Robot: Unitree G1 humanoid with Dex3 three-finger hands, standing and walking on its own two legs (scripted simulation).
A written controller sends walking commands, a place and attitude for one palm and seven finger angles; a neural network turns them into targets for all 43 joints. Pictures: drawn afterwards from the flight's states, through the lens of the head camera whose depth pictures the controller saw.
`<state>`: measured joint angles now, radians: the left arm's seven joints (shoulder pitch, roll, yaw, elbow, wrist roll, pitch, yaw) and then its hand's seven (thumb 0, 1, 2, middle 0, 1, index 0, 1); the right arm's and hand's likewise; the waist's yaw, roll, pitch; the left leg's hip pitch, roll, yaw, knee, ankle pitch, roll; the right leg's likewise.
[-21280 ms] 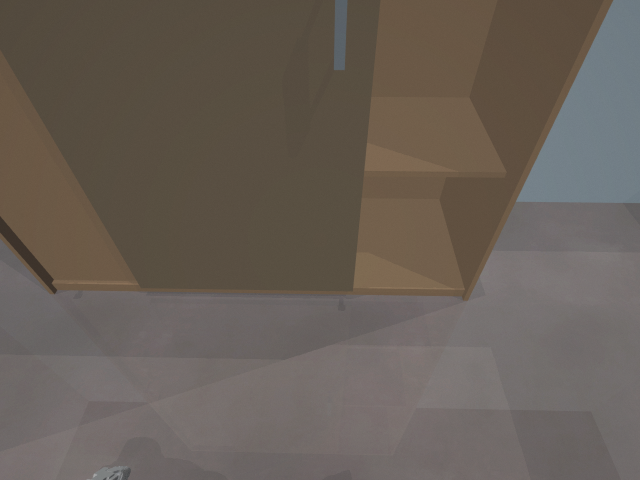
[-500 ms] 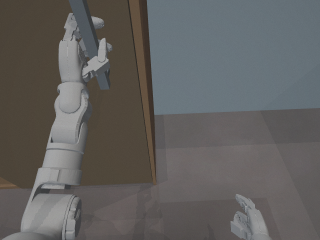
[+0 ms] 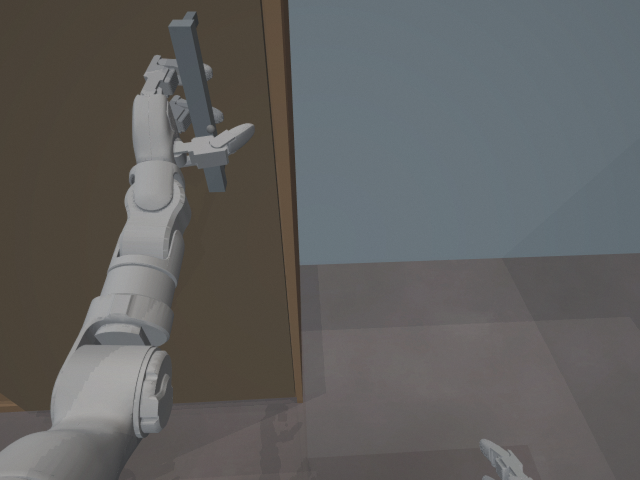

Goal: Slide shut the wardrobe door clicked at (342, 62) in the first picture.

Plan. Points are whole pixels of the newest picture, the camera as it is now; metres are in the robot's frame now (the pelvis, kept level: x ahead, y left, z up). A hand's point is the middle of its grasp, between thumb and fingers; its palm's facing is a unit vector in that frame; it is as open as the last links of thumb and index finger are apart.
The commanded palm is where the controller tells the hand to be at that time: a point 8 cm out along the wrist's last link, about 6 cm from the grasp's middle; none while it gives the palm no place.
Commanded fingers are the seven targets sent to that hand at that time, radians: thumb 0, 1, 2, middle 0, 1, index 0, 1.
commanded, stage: loosen the grip on the handle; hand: left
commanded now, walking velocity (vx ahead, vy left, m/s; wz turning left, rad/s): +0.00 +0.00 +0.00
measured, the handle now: (205, 109) +0.48 +0.16 +0.25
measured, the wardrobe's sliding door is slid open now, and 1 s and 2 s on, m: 0.00 0.00 0.00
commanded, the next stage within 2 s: slip the hand off the handle in 0.32 s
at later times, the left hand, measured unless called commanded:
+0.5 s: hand (220, 135) +0.44 +0.13 +0.24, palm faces +0.12 -0.99 -0.07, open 14.8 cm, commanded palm +0.41 +0.20 +0.23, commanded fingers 0.00 -0.55 0.20 -0.25 -1.15 -0.25 -1.15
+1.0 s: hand (157, 140) +0.43 +0.21 +0.23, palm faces +0.20 -0.98 -0.09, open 14.7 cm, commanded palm +0.40 +0.26 +0.23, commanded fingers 0.00 -0.55 0.20 -0.25 -1.15 -0.25 -1.15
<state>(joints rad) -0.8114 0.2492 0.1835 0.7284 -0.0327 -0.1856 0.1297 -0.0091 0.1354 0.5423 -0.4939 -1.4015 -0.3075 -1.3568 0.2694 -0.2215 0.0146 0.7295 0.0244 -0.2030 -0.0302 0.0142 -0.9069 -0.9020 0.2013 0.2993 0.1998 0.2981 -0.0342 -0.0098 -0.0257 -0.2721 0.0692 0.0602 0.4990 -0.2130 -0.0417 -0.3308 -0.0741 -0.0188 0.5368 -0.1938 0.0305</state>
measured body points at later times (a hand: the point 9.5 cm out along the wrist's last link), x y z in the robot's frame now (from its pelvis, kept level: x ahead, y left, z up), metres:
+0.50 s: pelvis +0.02 +0.01 +0.00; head +0.02 +0.00 +0.45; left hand +0.43 +0.19 +0.24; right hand +0.13 -0.25 -0.10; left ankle +0.03 +0.15 -0.73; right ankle +0.06 -0.14 -0.73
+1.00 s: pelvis +0.03 +0.01 +0.00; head +0.03 +0.00 +0.45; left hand +0.42 +0.26 +0.24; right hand +0.16 -0.24 -0.10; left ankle +0.03 +0.15 -0.73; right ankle +0.06 -0.14 -0.73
